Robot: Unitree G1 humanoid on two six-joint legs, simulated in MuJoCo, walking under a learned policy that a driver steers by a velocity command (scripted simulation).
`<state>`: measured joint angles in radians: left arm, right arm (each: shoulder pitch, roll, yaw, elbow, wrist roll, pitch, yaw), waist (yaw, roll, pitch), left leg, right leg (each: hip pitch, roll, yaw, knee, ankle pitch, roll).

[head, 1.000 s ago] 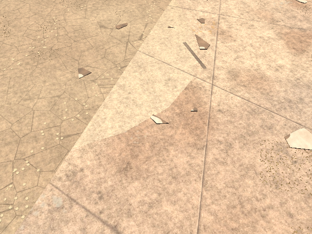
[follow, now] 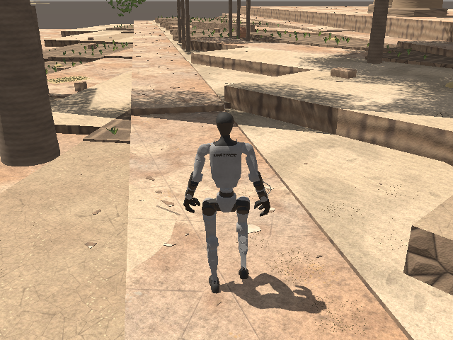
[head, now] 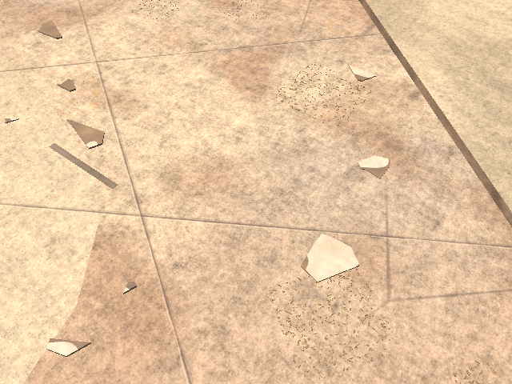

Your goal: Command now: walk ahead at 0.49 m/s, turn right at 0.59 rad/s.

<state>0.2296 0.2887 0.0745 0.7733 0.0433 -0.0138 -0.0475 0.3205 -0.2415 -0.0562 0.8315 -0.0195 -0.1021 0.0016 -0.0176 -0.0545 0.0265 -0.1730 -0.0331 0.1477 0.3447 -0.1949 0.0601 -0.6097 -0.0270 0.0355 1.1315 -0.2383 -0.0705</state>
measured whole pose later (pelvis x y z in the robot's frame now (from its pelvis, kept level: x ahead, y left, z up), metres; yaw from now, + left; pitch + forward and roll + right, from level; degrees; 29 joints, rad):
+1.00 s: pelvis +0.56 -0.06 +0.00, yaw -11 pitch +0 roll +0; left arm 0.30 0.25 0.04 0.95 0.03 -0.07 -0.01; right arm 0.26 -0.23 -0.05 0.91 -0.02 -0.07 0.01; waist 0.01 -0.03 0.05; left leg -0.25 -0.05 0.11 0.43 -0.17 0.09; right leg -0.41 -0.03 0.01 1.14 -0.29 -0.08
